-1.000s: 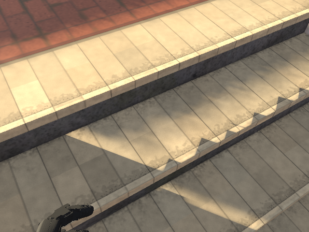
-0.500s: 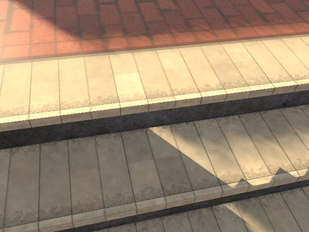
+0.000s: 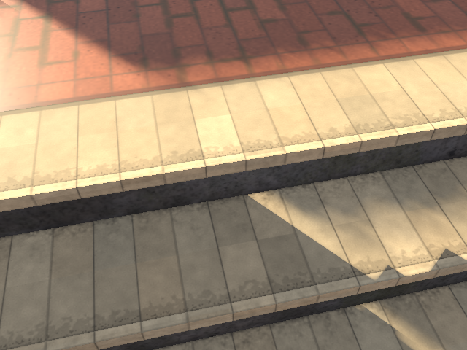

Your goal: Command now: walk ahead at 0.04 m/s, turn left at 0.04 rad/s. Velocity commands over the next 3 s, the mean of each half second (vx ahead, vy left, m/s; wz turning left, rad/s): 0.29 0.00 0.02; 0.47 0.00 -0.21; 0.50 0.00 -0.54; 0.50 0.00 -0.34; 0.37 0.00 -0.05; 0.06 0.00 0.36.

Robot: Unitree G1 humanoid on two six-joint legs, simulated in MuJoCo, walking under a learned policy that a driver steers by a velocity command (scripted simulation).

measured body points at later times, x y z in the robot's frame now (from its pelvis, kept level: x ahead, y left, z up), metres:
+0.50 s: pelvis +0.10 +0.00 +0.00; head +0.11 +0.01 +0.44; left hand -0.05 +0.19 -0.15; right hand +0.29 -0.18 -0.10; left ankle +0.10 +0.13 -0.38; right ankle -0.02 -0.14 -0.74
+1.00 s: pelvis +0.33 +0.08 +0.15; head +0.33 +0.11 +0.60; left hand +0.55 +0.22 +0.05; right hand +0.21 -0.10 +0.01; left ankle +0.27 +0.16 -0.58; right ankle +0.42 -0.08 -0.29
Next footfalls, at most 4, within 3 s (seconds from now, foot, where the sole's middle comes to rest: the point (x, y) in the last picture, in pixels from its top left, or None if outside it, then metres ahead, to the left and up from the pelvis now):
0.64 left None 0.31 0.16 -0.62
1.22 right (272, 257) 0.63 -0.05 -0.45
1.72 left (244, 117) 0.96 0.02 -0.29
2.30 right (359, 81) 1.12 -0.32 -0.29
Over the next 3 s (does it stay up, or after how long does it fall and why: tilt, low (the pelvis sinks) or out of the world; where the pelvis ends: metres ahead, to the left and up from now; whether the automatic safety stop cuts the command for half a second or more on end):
stays up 1.16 -0.18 0.49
